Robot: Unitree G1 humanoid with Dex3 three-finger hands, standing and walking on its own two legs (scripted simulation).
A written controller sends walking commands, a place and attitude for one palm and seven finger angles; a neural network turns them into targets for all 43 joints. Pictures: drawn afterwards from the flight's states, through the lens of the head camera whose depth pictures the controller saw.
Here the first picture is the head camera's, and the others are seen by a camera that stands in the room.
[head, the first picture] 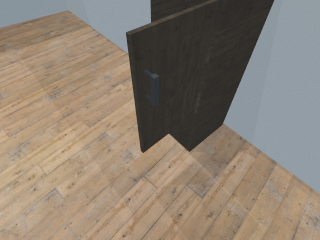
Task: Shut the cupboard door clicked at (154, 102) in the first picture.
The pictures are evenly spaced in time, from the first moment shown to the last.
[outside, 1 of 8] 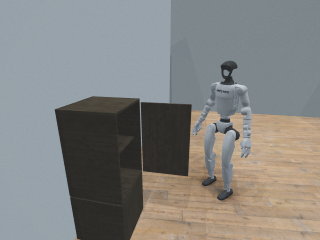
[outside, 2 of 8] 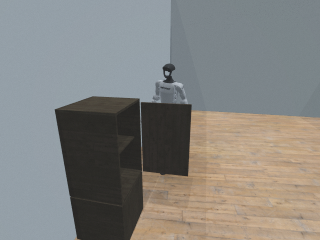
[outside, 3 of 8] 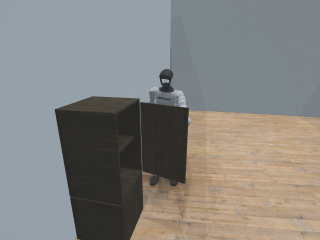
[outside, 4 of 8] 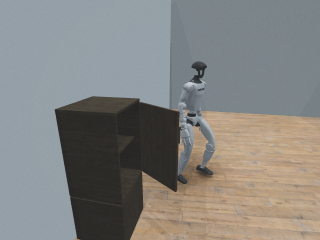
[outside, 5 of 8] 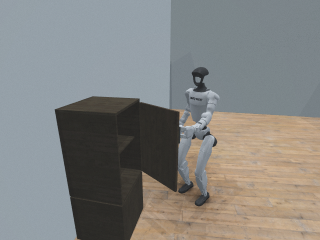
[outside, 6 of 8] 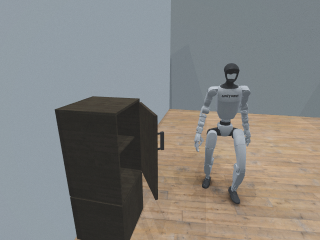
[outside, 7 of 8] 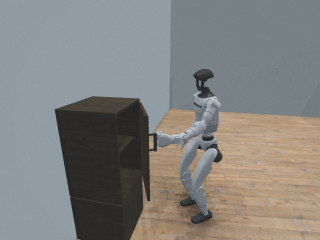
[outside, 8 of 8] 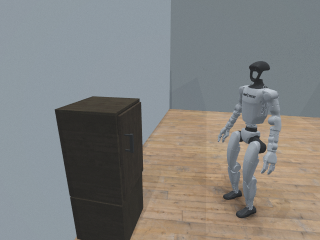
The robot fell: no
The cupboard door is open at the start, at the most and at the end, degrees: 92 92 0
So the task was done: yes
